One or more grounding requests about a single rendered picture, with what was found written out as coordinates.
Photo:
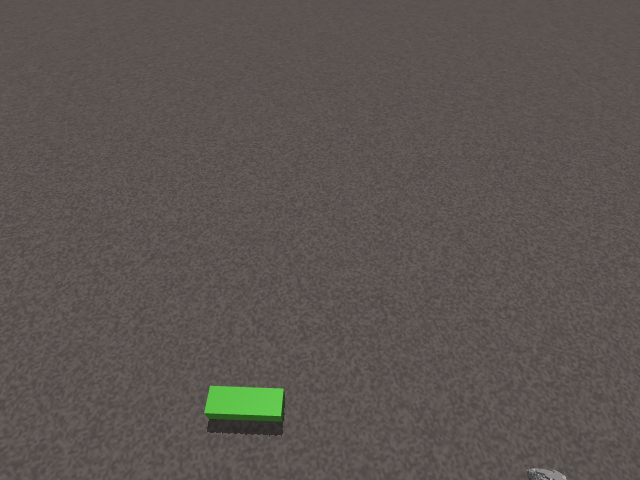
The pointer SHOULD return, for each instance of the carton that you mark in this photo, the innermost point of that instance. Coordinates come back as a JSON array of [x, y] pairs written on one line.
[[245, 403]]

